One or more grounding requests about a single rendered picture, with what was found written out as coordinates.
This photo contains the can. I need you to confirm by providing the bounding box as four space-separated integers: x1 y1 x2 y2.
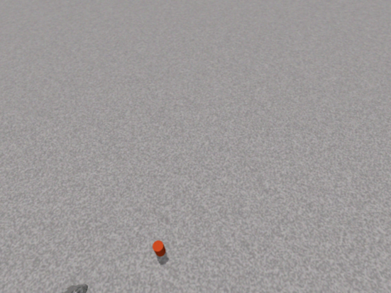
153 241 166 256

